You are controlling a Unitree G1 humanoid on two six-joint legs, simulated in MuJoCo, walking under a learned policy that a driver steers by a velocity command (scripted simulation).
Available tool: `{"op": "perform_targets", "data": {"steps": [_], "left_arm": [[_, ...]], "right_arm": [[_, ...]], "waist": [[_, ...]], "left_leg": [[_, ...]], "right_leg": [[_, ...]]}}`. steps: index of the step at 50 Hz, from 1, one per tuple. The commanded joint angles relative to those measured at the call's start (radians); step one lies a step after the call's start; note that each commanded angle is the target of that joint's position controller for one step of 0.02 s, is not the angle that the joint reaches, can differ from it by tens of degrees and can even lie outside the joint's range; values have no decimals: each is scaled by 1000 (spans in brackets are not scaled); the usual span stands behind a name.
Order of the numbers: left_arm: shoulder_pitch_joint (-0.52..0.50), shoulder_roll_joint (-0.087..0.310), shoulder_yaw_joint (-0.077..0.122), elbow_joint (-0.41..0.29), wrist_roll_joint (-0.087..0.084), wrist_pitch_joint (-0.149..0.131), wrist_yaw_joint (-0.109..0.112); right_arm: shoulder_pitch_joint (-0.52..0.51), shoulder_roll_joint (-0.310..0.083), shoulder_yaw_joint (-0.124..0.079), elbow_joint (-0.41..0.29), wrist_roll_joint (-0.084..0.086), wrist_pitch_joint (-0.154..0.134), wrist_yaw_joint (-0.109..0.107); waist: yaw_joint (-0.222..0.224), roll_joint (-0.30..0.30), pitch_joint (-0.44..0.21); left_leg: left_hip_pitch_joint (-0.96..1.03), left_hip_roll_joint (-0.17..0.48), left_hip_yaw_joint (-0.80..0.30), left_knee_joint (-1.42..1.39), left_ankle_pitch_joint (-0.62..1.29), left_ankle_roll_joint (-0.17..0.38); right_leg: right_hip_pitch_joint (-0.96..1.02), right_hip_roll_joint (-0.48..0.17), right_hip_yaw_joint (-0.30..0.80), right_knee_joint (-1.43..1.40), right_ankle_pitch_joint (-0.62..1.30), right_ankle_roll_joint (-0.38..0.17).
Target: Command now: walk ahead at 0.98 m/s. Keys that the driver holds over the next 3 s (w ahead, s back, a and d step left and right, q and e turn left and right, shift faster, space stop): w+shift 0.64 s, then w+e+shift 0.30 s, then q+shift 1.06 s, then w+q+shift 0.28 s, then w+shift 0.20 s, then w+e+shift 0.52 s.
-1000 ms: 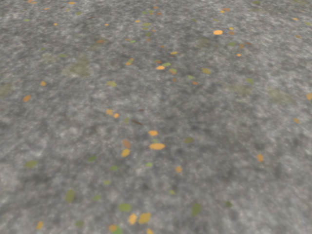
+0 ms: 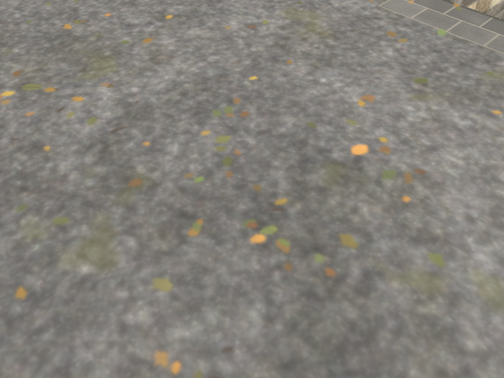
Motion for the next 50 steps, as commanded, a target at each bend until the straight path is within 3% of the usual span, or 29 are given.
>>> {"op": "perform_targets", "data": {"steps": [1, 5, 7, 9, 10, 11, 12, 13, 14, 15, 16, 17, 20, 24, 27, 31, 33, 34, 35, 36, 37, 38, 39, 41, 42, 43, 46, 48, 50], "left_arm": [[-92, 28, -2, -67, -4, -20, -14], [-241, 35, -2, -127, -25, -34, -53], [-224, 67, 13, -146, -28, -39, -66], [-25, 145, 48, -119, -42, -28, -55], [213, 192, 72, -58, -47, -16, -42], [445, 282, 90, 2, -29, 1, -23], [487, 296, 99, 25, -12, -9, -39], [475, 180, 76, 48, 1, -12, -36], [410, 125, 62, 47, 11, -15, -33], [331, 111, 56, 48, 21, -24, -43], [265, 80, 47, 45, 29, -34, -50], [222, 54, 38, 48, 37, -36, -53], [206, 52, 33, 76, 0, -35, -53], [288, 93, 38, 100, 4, -39, -26], [383, 111, 35, 122, -12, -42, -9], [445, 142, 39, 153, -17, -14, 2], [442, 170, 47, 155, 1, 6, 6], [430, 188, 51, 157, 19, 19, 7], [398, 202, 53, 155, 39, 34, 7], [338, 179, 41, 123, 49, 40, 8], [552, -40, -9, 104, 24, 10, -12], [541, 8, -6, 125, -40, -19, -14], [362, 111, 26, 71, -81, -22, -3], [215, 103, 32, 20, -45, -19, 11], [258, 83, 39, 24, -41, 0, 5], [299, 58, 42, 36, -47, 23, -2], [260, 26, 46, 11, -48, 75, -5], [189, 31, 47, -13, -33, 80, 1], [115, 20, 40, -51, -5, 55, -4]], "right_arm": [[-65, -132, -11, -89, 15, -32, -23], [25, -166, -14, -67, 19, -2, -36], [20, -192, -20, -70, 3, 19, -38], [0, -227, -29, -69, -37, 43, -37], [-54, -225, -27, -83, -47, 55, -37], [-59, -159, -5, -127, -58, 47, -37], [115, 30, 42, -116, 0, 5, -9], [16, -109, 13, -126, 47, -29, -8], [-155, -159, 1, -184, 79, -41, -9], [-244, -133, 10, -221, 60, -46, -14], [-269, -116, 5, -229, 37, -39, -17], [-227, -95, 6, -227, 30, -22, -11], [-218, -62, 10, -227, 23, 22, -15], [-422, -92, 11, -297, -4, 16, -22], [-561, -75, 19, -337, 7, -3, -1], [-666, -97, 10, -392, 27, -15, 30], [-620, -141, -11, -403, 27, -17, 35], [-523, -180, -30, -392, 35, -12, 27], [-338, -226, -54, -354, 48, -3, 13], [-77, -266, -69, -291, 43, 11, -7], [19, -371, -97, -260, -8, 4, -6], [54, -275, -78, -246, -18, -4, 3], [-19, -211, -64, -233, -10, -9, -1], [-173, -159, -52, -223, -18, -18, 5], [-216, -119, -44, -210, -36, -26, 7], [-251, -84, -38, -195, -32, -27, 10], [-302, -95, -44, -172, -8, -25, 12], [-292, -96, -41, -160, -25, -24, 4], [-251, -116, -35, -139, -27, -22, -12]], "waist": [[31, 23, 171], [-12, 36, 222], [25, 85, 179], [150, 187, 18], [276, 211, -103], [320, 67, -288], [187, -361, -486], [230, -252, -404], [224, -167, -212], [178, 37, -102], [123, 84, -52], [66, 53, -24], [10, 15, 81], [67, 27, 168], [123, 35, 182], [135, 12, 213], [84, -42, 142], [16, -89, 67], [-90, -127, -44], [-215, -113, -193], [-66, 269, -415], [-100, 331, -516], [-106, 283, -286], [-35, 56, -66], [27, 84, -37], [62, 112, -17], [92, 120, 102], [89, 78, 164], [94, 52, 216]], "left_leg": [[-262, 226, -126, -257, 164, 139], [22, 291, -96, -253, 275, 123], [166, 325, -84, -146, 635, 106], [267, 337, -73, 124, 1129, 89], [147, 309, -38, 405, 1190, 64], [-171, 248, -44, 791, 841, 55], [-571, 16, -159, 1185, -87, 0], [-690, 75, -258, 1225, -116, 60], [-754, 119, -218, 1229, -95, 77], [-728, 159, -200, 1161, -48, 79], [-678, 200, -198, 1081, 3, 76], [-623, 232, -204, 1052, 30, 69], [-644, 281, -171, 950, 43, 28], [-739, 279, -109, 662, 330, -26], [-611, 223, -41, 406, 554, -26], [-638, 170, -33, 199, 509, -2], [-553, 108, -12, 201, 384, 22], [-458, 78, -12, 234, 297, 38], [-258, 63, -13, 259, 240, 60], [132, 169, -111, 347, 168, 72], [594, 464, -668, 258, -324, 239], [617, 498, -956, 11, -606, 212], [460, 475, -803, -39, -512, 133], [101, 424, -507, -53, -158, 89], [-26, 394, -403, -67, -71, 79], [-93, 367, -310, -88, -28, 67], [-206, 341, -94, -146, 108, 39], [-265, 291, 12, -167, 267, 43], [-308, 257, 74, -152, 544, 67]], "right_leg": [[175, 25, -53, -259, 235, 15], [150, 79, -71, -514, 207, 3], [189, 136, -105, -547, 86, -26], [390, 208, -138, -484, -70, -72], [682, 208, -133, -472, -85, -103], [1089, -5, 147, -394, -260, -139], [1431, -218, 759, -642, -761, -331], [1393, -176, 856, -796, -853, -256], [1245, -152, 652, -780, -692, -213], [1044, -116, 529, -806, -503, -195], [893, -76, 426, -816, -407, -188], [784, -48, 367, -834, -385, -188], [620, -18, 240, -915, -345, -189], [593, 29, 91, -963, -139, -169], [609, 45, 14, -1011, -92, -140], [884, -23, -17, -985, 55, -115], [1006, -58, -4, -856, 444, -97], [1053, -68, 11, -730, 662, -90], [1025, -57, 11, -523, 794, -80], [758, -24, 3, -191, 614, -56], [286, 176, 35, 277, -141, -3], [190, 194, 165, 406, -462, -30], [99, 146, 128, 446, -412, -45], [132, 56, 99, 367, -286, -41], [214, 11, 116, 330, -241, -40], [261, -12, 116, 308, -232, -37], [198, -46, 85, 274, -204, -28], [170, -19, 87, 182, -100, -16], [215, 45, 39, -45, 8, 0]]}}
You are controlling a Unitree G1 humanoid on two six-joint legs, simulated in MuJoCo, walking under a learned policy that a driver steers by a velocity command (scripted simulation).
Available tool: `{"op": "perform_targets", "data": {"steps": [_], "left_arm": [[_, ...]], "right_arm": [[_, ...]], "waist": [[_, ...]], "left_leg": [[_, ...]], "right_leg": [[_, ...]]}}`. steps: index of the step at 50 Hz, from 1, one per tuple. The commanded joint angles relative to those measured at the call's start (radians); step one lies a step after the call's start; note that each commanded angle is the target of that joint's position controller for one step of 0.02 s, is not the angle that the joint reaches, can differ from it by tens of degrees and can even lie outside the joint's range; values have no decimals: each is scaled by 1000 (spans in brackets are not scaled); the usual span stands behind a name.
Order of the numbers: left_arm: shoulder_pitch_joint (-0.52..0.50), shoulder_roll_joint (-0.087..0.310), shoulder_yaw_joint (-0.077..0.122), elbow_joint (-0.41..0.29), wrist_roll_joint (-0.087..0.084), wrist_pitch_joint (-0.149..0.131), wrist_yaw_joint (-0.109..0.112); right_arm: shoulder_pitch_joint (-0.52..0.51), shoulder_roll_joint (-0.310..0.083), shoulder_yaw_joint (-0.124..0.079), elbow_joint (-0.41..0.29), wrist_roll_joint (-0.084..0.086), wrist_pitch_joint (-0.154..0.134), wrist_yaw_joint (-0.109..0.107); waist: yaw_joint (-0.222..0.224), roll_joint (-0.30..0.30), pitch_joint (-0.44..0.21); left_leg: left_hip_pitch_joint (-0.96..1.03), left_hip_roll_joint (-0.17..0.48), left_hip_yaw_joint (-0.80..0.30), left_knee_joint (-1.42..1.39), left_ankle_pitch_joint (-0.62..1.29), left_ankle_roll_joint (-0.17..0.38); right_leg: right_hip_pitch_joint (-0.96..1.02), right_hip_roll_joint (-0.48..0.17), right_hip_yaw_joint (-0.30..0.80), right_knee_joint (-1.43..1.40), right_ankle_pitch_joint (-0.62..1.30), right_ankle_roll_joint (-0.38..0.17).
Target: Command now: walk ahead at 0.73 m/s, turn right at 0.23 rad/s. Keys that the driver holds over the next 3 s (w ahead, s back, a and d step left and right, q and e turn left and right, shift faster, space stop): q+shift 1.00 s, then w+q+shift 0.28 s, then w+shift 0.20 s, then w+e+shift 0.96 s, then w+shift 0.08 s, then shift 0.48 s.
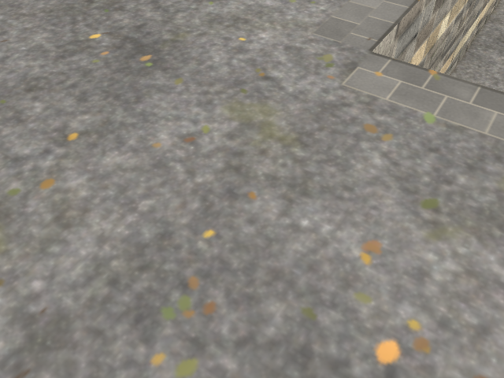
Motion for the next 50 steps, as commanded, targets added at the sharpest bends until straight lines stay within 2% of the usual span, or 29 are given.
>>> {"op": "perform_targets", "data": {"steps": [1, 3, 5, 7, 8, 9, 10, 11, 12, 13, 14, 15, 17, 18, 20, 23, 27, 29, 30, 31, 32, 33, 34, 35, 36, 38, 42, 46, 50], "left_arm": [[-25, -37, -21, -69, 35, -30, -18], [-141, -62, -35, -99, 46, -60, -47], [-177, -24, -28, -124, 41, -72, -64], [-90, 66, 2, -108, 52, -80, -61], [42, 107, 23, -69, 54, -83, -53], [160, 166, 41, -41, 65, -79, -35], [215, 244, 46, -44, 104, -71, -14], [187, 194, 19, -91, 113, -68, -21], [130, 151, 17, -126, 91, -47, -16], [64, 109, 7, -122, 67, -35, -5], [22, 74, -1, -100, 48, -28, 5], [-20, 56, -3, -93, 51, -26, 11], [-104, 62, 3, -92, 75, -27, 10], [-132, 69, 7, -91, 79, -29, 12], [-151, 100, 21, -85, 74, -31, 24], [-201, 123, 31, -89, 58, -14, 40], [-208, 141, 43, -65, 26, 14, 29], [-219, 137, 46, -48, 8, 31, 23], [-186, 106, 42, -27, -2, 41, 19], [-127, 78, 40, -10, 13, 55, 14], [-153, 59, 34, -62, 56, 58, 20], [-244, 70, 36, -95, 65, 51, 29], [-273, 91, 43, -97, 42, 44, 35], [-260, 100, 50, -83, 38, 38, 46], [-244, 118, 57, -67, 47, 36, 54], [-234, 110, 60, -61, 54, 26, 49], [-250, 55, 42, -66, 40, 17, 35], [-249, 65, 42, -63, 30, 15, 25], [-233, 86, 46, -66, 26, 2, 13]], "right_arm": [[-132, -76, 11, -75, 2, -19, -20], [-26, -133, 9, -39, 36, -11, -32], [9, -181, 0, -19, 44, 11, -43], [-11, -205, -10, -21, 37, 36, -50], [-50, -205, -12, -31, 32, 51, -49], [-67, -183, -7, -56, 29, 56, -50], [31, -39, 28, -91, 5, 54, -39], [169, 9, 51, -80, 43, 47, -29], [96, -125, 8, -94, 59, 56, -29], [-13, -134, -5, -133, 69, 73, -36], [-51, -108, -8, -136, 60, 93, -47], [-34, -94, -16, -135, 53, 119, -54], [-1, -48, -16, -147, 58, 163, -60], [-22, -42, -17, -168, 54, 174, -65], [-74, -54, -22, -207, 42, 181, -64], [-113, -80, -32, -231, 37, 182, -41], [-174, -121, -54, -271, 36, 205, -17], [-156, -122, -66, -276, 34, 207, -13], [-124, -145, -81, -265, 22, 204, -21], [-94, -242, -109, -270, 14, 195, -38], [-105, -336, -115, -309, 6, 173, -45], [-88, -332, -115, -315, -21, 134, -29], [-124, -318, -111, -324, -12, 105, -21], [-179, -292, -105, -335, 15, 97, -30], [-228, -242, -89, -352, 36, 104, -41], [-252, -198, -74, -380, 35, 121, -65], [-194, -211, -81, -406, 36, 134, -86], [-206, -220, -86, -445, 35, 149, -86], [-222, -225, -87, -476, 34, 162, -76]], "waist": [[94, 31, 169], [43, 7, 146], [46, 56, 125], [109, 119, 41], [185, 136, -43], [236, 123, -151], [177, -123, -345], [136, -263, -612], [156, -126, -607], [137, -70, -429], [108, -15, -276], [69, -39, -206], [16, -75, -130], [10, -77, -107], [14, -70, -115], [12, -56, -151], [19, -72, -135], [-5, -52, -121], [-6, 13, -94], [11, 248, -15], [71, 434, 26], [18, 315, -85], [36, 218, -76], [70, 161, -71], [89, 146, -80], [99, 154, -134], [74, 139, -163], [61, 185, -138], [48, 216, -130]], "left_leg": [[-321, 193, -55, -179, 636, 99], [-232, 219, -105, -168, 680, 125], [-56, 264, -156, -118, 731, 124], [102, 274, -208, 20, 857, 84], [119, 242, -203, 177, 904, 52], [-2, 178, -185, 401, 755, 0], [-324, 35, -166, 821, 41, -52], [-516, -57, -349, 1127, -444, -76], [-521, 22, -386, 1162, -401, -75], [-608, 71, -321, 1110, -329, -85], [-631, 109, -285, 1056, -272, -105], [-581, 141, -275, 1025, -229, -116], [-478, 159, -234, 957, -200, -123], [-476, 169, -226, 906, -186, -123], [-480, 191, -221, 795, -105, -112], [-399, 186, -188, 635, 53, -78], [-353, 155, -130, 481, 30, -27], [-294, 123, -92, 338, 57, 16], [-252, 101, -125, 242, 104, 54], [-213, 215, -363, 63, 421, 127], [-110, 347, -710, 31, 585, 267], [-123, 385, -818, -38, 361, 336], [-113, 357, -769, -65, 238, 293], [-114, 320, -714, -57, 191, 233], [-128, 300, -667, -32, 201, 194], [-144, 253, -612, -4, 263, 162], [-84, 210, -632, 32, 317, 162], [-117, 180, -702, 35, 207, 155], [-134, 159, -775, 59, 234, 153]], "right_leg": [[173, 45, -65, -295, 189, 12], [236, 81, -143, -476, 291, 17], [215, 110, -112, -593, 283, 13], [275, 156, -95, -652, 206, -2], [417, 175, -97, -692, 243, -19], [659, 100, -58, -657, 548, -35], [1050, -185, 162, -487, 1115, -141], [1259, -376, 482, -546, 1126, -302], [1124, -322, 384, -611, 906, -265], [981, -281, 255, -652, 715, -221], [812, -226, 159, -707, 595, -191], [665, -201, 90, -760, 463, -172], [452, -185, -9, -866, 248, -169], [412, -190, -47, -898, 206, -175], [422, -211, -94, -920, 171, -185], [444, -211, -181, -919, 89, -161], [543, -241, -230, -868, 6, -105], [568, -231, -263, -776, -57, -47], [543, -178, -294, -656, -155, 4], [401, -65, -368, -400, -342, 91], [82, 99, -277, -88, -622, 172], [12, 142, -70, 54, -594, 152], [-20, 139, -13, 64, -496, 117], [-28, 125, 15, 36, -393, 97], [-7, 112, 32, 6, -332, 94], [66, 137, 35, -29, -250, 99], [86, 193, 57, -202, -199, 126], [149, 220, 76, -348, -196, 143], [232, 232, 88, -448, -219, 137]]}}
Over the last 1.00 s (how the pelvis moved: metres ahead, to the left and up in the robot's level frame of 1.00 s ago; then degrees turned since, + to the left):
0.92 0.00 0.00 -11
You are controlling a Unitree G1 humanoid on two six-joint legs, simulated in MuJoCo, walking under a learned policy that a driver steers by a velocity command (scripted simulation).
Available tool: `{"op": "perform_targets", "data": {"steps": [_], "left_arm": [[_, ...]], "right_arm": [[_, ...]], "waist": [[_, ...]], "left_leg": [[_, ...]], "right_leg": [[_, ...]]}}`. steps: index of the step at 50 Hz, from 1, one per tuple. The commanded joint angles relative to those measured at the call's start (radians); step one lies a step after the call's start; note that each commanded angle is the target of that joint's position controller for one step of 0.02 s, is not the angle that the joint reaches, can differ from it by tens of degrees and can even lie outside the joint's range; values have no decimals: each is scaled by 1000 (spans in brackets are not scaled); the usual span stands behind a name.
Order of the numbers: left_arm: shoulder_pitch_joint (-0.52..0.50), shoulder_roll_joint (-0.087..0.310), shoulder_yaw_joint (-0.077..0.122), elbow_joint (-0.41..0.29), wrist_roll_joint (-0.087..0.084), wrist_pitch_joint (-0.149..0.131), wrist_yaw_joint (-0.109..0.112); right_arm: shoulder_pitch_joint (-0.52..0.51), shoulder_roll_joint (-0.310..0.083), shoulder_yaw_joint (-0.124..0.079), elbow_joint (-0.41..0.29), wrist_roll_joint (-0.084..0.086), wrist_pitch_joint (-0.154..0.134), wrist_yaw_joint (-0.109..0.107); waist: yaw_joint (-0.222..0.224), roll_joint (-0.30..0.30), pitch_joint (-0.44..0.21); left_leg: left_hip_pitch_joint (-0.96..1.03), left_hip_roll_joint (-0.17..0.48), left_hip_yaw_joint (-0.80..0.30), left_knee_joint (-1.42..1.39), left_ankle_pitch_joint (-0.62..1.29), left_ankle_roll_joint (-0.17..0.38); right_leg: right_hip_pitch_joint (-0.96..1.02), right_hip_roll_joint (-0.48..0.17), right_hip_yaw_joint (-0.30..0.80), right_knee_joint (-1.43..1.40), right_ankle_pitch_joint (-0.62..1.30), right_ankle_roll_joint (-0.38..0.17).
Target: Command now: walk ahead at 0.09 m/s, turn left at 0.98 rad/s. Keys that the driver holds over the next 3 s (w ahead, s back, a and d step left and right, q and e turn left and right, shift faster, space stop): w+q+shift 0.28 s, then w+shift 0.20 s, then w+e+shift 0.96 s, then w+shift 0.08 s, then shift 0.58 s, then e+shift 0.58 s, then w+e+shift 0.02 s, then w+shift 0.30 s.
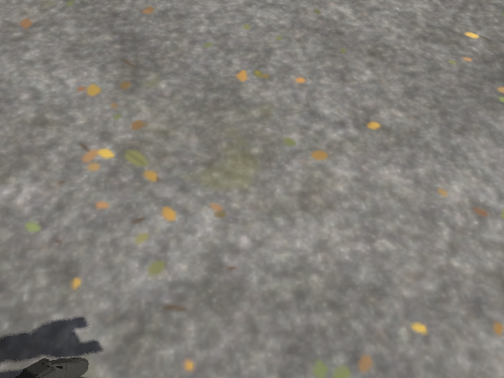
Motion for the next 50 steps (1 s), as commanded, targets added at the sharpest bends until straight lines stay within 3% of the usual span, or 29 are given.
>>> {"op": "perform_targets", "data": {"steps": [1, 3, 5, 6, 7, 8, 9, 10, 11, 14, 17, 21, 24, 27, 29, 30, 31, 32, 33, 34, 35, 36, 37, 38, 39, 41, 45, 48, 50], "left_arm": [[-22, 88, 18, -73, -6, -27, -11], [26, 104, 29, -68, -22, -40, -24], [176, 126, 50, -30, -37, -53, -27], [282, 174, 63, -18, -27, -54, -20], [279, 234, 60, -34, 17, -61, -25], [192, 223, 64, -58, 34, -79, -27], [149, 165, 48, -80, 14, -82, -16], [151, 137, 37, -89, -4, -77, -6], [170, 135, 30, -89, -9, -71, 1], [266, 143, 19, -66, 12, -83, 0], [344, 130, 5, -38, 30, -93, -12], [404, 123, -6, -11, 33, -89, -14], [452, 134, -10, 19, 14, -78, -10], [488, 152, -18, 55, -24, -56, -14], [486, 213, -9, 64, -24, -53, -15], [476, 232, -10, 78, -13, -54, -15], [445, 223, -18, 71, -6, -66, -13], [480, 53, -60, 23, 16, -83, -23], [486, 3, -74, -15, -29, -119, -27], [402, 77, -42, -38, -79, -125, -19], [323, 66, -40, -64, -84, -118, -13], [300, 45, -42, -70, -58, -108, -7], [336, 38, -35, -55, -40, -88, -11], [386, 17, -32, -36, -49, -66, -26], [400, 5, -29, -24, -59, -44, -37], [357, -10, -28, -34, -54, -8, -42], [224, 3, -32, -91, -40, 0, -49], [120, 20, -37, -131, -34, -18, -80], [92, 42, -31, -155, -38, -30, -102]], "right_arm": [[0, -167, -47, -90, 4, -3, 3], [-24, -163, -38, -100, 11, -5, 13], [-76, -128, -18, -115, 12, -11, 21], [-20, -45, 5, -102, 11, -14, 23], [-31, -19, 19, -147, 22, -28, 26], [-73, -96, 8, -173, 16, -46, 33], [-72, -143, -3, -156, 4, -50, 38], [-46, -146, -7, -133, -4, -48, 40], [-34, -129, -3, -130, -7, -50, 45], [-42, -80, 17, -146, 11, -58, 56], [-45, -44, 32, -141, 24, -65, 52], [-115, -34, 38, -135, 26, -79, 65], [-208, -5, 56, -155, 26, -94, 93], [-270, 25, 73, -173, 24, -117, 122], [-200, -22, 51, -166, 20, -131, 127], [-16, -84, 16, -129, 30, -130, 117], [229, -156, -23, -60, 37, -115, 96], [391, -269, -46, -14, 9, -100, 62], [444, -292, -37, -6, -26, -119, 60], [391, -194, -8, 12, -29, -136, 76], [345, -143, 7, 36, -16, -145, 84], [272, -110, 16, 55, -19, -150, 88], [208, -52, 29, 68, -33, -156, 89], [165, -2, 37, 80, -41, -160, 89], [135, 33, 41, 93, -35, -165, 87], [100, 39, 38, 121, -23, -173, 80], [86, 13, 31, 140, -45, -173, 49], [125, -59, 17, 158, -38, -166, 27], [122, -124, 5, 158, -36, -153, 13]], "waist": [[-11, 168, -175], [10, 187, -154], [99, 156, -119], [106, 6, -197], [71, -205, -144], [41, -239, -32], [44, -195, 0], [46, -147, -7], [48, -115, -7], [70, -89, 19], [77, -95, 56], [91, -85, 120], [115, -86, 159], [105, -87, 194], [29, -160, 114], [-98, -193, -12], [-244, -182, -149], [-235, 61, -348], [-190, 317, -582], [-180, 206, -410], [-157, 168, -213], [-104, 128, -117], [-44, 160, -76], [-2, 201, -64], [16, 187, -44], [36, 138, 34], [43, 82, 149], [20, 5, 176], [39, 14, 138]], "left_leg": [[201, 229, -340, -130, -26, 128], [72, 196, -379, -175, -379, 124], [-169, 131, -334, -85, -529, 70], [-292, 44, -166, 198, -559, 14], [-505, -29, -11, 428, -422, 2], [-614, 96, 20, 548, -291, -12], [-624, 139, 61, 614, -210, -32], [-606, 158, 92, 676, -161, -51], [-602, 174, 121, 738, -125, -61], [-643, 221, 159, 864, -28, -73], [-655, 218, 119, 842, 54, -89], [-685, 205, 116, 677, 129, -91], [-632, 225, 191, 480, 139, -67], [-475, 227, 288, 296, 44, -24], [-202, 140, 329, 199, -75, 10], [79, 92, 347, 165, -74, 34], [441, 111, 306, 164, -25, 45], [842, 382, -79, 154, -318, 75], [863, 535, -540, -128, -684, 111], [742, 539, -526, -240, -692, 73], [587, 529, -374, -235, -552, 59], [437, 504, -228, -221, -410, 51], [317, 454, -85, -219, -298, 34], [238, 424, 24, -227, -210, 24], [215, 408, 108, -256, -126, 17], [177, 392, 238, -305, 19, -1], [178, 332, 430, -380, 175, -10], [282, 342, 512, -402, 324, -39], [346, 346, 553, -331, 737, -70]], "right_leg": [[7, 6, 1, -89, -9, -10], [170, 0, -23, -196, -25, -30], [461, -65, -30, -369, 21, -70], [649, -265, 143, -408, -156, -123], [651, -425, 475, -534, -440, -212], [548, -482, 549, -571, -526, -249], [517, -442, 442, -575, -490, -228], [515, -392, 336, -566, -415, -192], [498, -360, 254, -564, -359, -166], [461, -331, 95, -578, -255, -163], [430, -327, 30, -604, -221, -197], [478, -352, -75, -641, -94, -219], [522, -383, -158, -685, 11, -215], [529, -400, -176, -708, 177, -231], [527, -397, -206, -565, 689, -225], [476, -390, -231, -359, 952, -210], [293, -341, -240, -84, 952, -174], [-54, -222, -192, 349, 278, -121], [-133, -98, 16, 629, -203, -124], [-253, -115, 48, 736, -145, -126], [-340, -149, 2, 748, -67, -122], [-328, -198, -25, 705, 14, -119], [-262, -240, -25, 665, 100, -120], [-196, -264, -27, 655, 150, -118], [-180, -273, -38, 643, 166, -116], [-221, -277, -54, 620, 178, -113], [-299, -221, -109, 432, 340, -115], [-285, -186, -210, 207, 424, -150], [-156, -124, -315, 88, 416, -185]]}}
Over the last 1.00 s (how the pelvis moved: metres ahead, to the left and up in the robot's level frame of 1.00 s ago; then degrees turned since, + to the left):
0.29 0.04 0.00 45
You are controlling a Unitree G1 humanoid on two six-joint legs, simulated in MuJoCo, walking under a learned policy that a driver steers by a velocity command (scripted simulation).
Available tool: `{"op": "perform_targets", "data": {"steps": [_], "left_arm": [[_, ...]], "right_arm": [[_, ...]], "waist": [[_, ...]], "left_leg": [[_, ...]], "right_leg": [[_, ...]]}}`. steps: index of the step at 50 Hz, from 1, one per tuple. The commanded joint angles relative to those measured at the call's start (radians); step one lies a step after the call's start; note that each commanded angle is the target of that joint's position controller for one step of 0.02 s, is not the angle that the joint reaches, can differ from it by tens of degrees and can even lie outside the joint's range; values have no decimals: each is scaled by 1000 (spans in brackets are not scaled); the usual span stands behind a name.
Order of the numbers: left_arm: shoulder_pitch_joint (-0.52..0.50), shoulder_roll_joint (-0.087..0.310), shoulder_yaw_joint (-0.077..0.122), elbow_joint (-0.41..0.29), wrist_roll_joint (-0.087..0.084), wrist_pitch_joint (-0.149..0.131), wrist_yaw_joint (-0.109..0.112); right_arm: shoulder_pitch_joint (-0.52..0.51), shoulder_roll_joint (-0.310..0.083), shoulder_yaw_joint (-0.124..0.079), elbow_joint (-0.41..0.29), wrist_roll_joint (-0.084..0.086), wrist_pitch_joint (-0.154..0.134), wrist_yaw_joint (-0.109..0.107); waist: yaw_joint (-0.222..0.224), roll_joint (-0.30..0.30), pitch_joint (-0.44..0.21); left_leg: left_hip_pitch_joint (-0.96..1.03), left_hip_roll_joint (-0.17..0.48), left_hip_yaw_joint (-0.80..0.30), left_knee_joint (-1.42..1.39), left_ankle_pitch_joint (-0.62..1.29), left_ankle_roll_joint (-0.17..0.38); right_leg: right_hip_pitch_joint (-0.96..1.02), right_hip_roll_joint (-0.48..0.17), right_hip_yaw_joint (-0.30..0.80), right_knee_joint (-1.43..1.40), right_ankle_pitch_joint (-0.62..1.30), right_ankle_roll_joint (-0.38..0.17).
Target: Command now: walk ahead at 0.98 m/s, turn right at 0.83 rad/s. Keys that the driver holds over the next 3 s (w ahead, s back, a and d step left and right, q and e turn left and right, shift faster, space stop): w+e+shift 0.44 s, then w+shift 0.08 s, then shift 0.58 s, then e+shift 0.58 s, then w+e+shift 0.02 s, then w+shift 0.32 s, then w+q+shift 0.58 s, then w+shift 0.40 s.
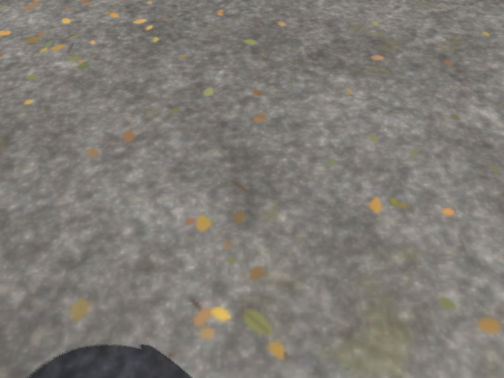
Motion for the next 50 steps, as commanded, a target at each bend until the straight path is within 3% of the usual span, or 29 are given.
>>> {"op": "perform_targets", "data": {"steps": [1, 3, 4, 5, 6, 7, 8, 9, 11, 14, 17, 19, 22, 24, 26, 27, 28, 29, 31, 33, 35, 38, 42, 45, 46, 47, 48, 49, 50], "left_arm": [[9, 70, 17, -69, -11, -17, -28], [241, 155, 58, -39, -26, 13, -15], [488, 239, 100, 24, -15, 36, -1], [631, 261, 116, 76, -16, 47, 24], [546, 234, 87, 97, 22, 36, 14], [388, 173, 48, 8, 56, -7, 7], [369, 110, 44, -30, 46, -28, 2], [341, 99, 42, -29, 39, -51, -6], [207, 133, 49, -66, 34, -76, 0], [191, 95, 35, -74, 21, -76, 39], [243, 72, 30, -42, 4, -56, 74], [270, 90, 39, -23, 1, -40, 76], [298, 76, 45, 3, -11, -33, 79], [290, 73, 52, 14, -1, -29, 84], [199, 66, 37, -19, 48, -28, 63], [345, -63, 6, -29, 43, -30, 57], [454, -48, -14, -24, -21, -34, 61], [359, 30, -4, -16, -23, -29, 68], [45, 78, 8, -92, 43, -38, 70], [54, 58, 9, -110, 41, -39, 62], [68, 12, -6, -108, 33, -32, 55], [17, -10, -29, -112, 42, -40, 38], [-70, 39, -18, -118, 50, -45, 19], [3, 93, 8, -89, 72, -43, 31], [63, 155, 22, -85, 82, -43, 43], [92, 148, 5, -100, 113, -30, 53], [120, 61, -17, -79, 86, -19, 45], [76, 45, -23, -72, 59, -13, 34], [28, 39, -24, -68, 49, -11, 29]], "right_arm": [[-138, -237, -47, -98, 3, -1, -29], [-211, -312, -69, -123, 29, 20, -31], [-287, -309, -69, -151, 38, 17, -19], [-358, -220, -47, -152, 55, 0, 3], [-331, 12, 18, -205, 21, -45, 25], [-177, 35, 43, -282, 46, -87, 37], [-287, -97, 23, -295, 64, -110, 41], [-351, -127, 8, -304, 70, -108, 35], [-308, -104, 10, -286, 30, -78, 19], [-342, -124, -2, -287, 15, -43, -3], [-559, -40, 20, -365, -5, -40, -4], [-617, -19, 19, -390, 15, -42, 8], [-620, -85, -18, -398, 59, -54, 17], [-549, -141, -45, -377, 69, -67, 20], [-167, -202, -77, -297, 64, -69, 14], [-19, -256, -77, -261, 24, -63, 18], [5, -268, -82, -213, 7, -65, 45], [-64, -152, -61, -236, 13, -52, 43], [-186, -110, -40, -228, 0, -33, 40], [-208, -85, -20, -183, -1, -45, 43], [-212, -71, -8, -137, 18, -49, 43], [-235, -195, -38, -110, 34, -27, 24], [-195, -207, -32, -72, 52, -9, 11], [-175, -197, -22, -54, 51, -7, 12], [-158, -172, -10, -67, 30, -11, 11], [-25, -94, 24, -56, 15, -10, 16], [21, -117, 27, -28, 21, 8, 25], [-19, -173, 11, -36, 33, 26, 26], [-84, -171, 9, -46, 35, 44, 18]], "waist": [[121, 72, 90], [269, 186, -39], [384, 182, -139], [444, 38, -130], [265, -362, 1], [93, -401, -208], [144, -165, -160], [99, 70, -49], [4, 171, 18], [7, 135, 60], [107, 53, 86], [157, -6, 50], [166, -73, 9], [119, -113, -30], [-94, -136, -268], [-30, 171, -434], [11, 540, -458], [-24, 353, -287], [-28, 7, -42], [43, 61, -51], [78, 87, -50], [73, 101, -91], [55, 117, -106], [107, 88, -133], [122, 17, -191], [95, -162, -336], [104, -180, -448], [95, -104, -362], [84, -48, -279]], "left_leg": [[-198, 246, 8, 15, 1271, 23], [-179, 284, -11, 304, 1668, 48], [-291, 278, -57, 581, 1636, 75], [-488, 133, -64, 1031, 977, 53], [-844, -88, -198, 1458, -131, 33], [-1075, -104, -433, 1550, -156, 68], [-1091, -55, -477, 1459, -52, 117], [-1062, -17, -468, 1320, 46, 135], [-932, 44, -498, 1157, 136, 81], [-836, 91, -466, 914, 169, 9], [-736, 44, -386, 554, 420, -39], [-626, -14, -349, 379, 519, -53], [-577, -27, -408, 244, 528, -58], [-551, -12, -395, 212, 489, -24], [-124, 68, -411, 319, 383, 60], [227, 285, -826, 286, 139, 206], [296, 439, -1308, 75, -110, 319], [192, 393, -1219, 54, -122, 292], [-169, 284, -815, 73, 496, 221], [-275, 263, -668, 105, 904, 235], [-317, 234, -579, 83, 988, 228], [-410, 205, -454, 36, 1041, 233], [-393, 191, -412, 61, 881, 177], [-395, 143, -381, 241, 892, 124], [-479, 84, -342, 407, 720, 78], [-673, 14, -324, 724, 105, 8], [-696, 31, -404, 834, -235, -16], [-740, 62, -421, 871, -245, -32], [-769, 82, -404, 853, -221, -42]], "right_leg": [[271, 91, -138, -116, 8, -45], [543, 147, -149, -75, -146, -86], [834, 146, -83, -99, -194, -129], [1047, 106, 27, -260, -117, -176], [1069, 123, 239, -271, -32, -221], [1154, -74, 820, -513, -496, -410], [1070, -122, 968, -720, -756, -369], [906, -118, 965, -777, -843, -305], [630, -56, 863, -728, -706, -283], [464, 45, 625, -747, -475, -261], [388, 147, 454, -713, -283, -203], [384, 162, 445, -690, -296, -159], [538, 126, 531, -604, -342, -128], [697, 84, 533, -492, -105, -105], [627, 94, 443, -80, 161, -48], [341, 204, 361, 295, -332, 7], [100, 217, 296, 502, -629, 43], [18, 142, 291, 552, -569, 48], [102, 104, 228, 463, -505, 56], [169, 62, 231, 345, -535, 70], [194, 54, 198, 151, -538, 80], [356, 72, 114, -154, -281, 88], [511, 107, 118, -372, -45, 50], [695, 126, 95, -502, 76, -9], [843, 10, 196, -468, 450, -60], [1069, -267, 469, -420, 847, -258], [1088, -312, 560, -428, 842, -318], [1007, -256, 518, -450, 677, -281], [915, -211, 473, -482, 508, -232]]}}
Over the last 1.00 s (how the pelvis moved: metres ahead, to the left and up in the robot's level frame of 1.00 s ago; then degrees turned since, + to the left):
0.50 0.27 -0.03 9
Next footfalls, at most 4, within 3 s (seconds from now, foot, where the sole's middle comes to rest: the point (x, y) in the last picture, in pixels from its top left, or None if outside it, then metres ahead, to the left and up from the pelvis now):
0.10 right None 0.30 -0.04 -0.75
0.52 left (245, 300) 0.73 0.02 -0.75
0.92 right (352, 273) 0.79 -0.30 -0.75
1.26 left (274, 250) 0.89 -0.08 -0.75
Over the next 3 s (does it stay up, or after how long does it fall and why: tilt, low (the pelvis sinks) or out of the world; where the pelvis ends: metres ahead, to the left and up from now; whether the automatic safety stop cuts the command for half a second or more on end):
stays up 1.28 -0.88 0.02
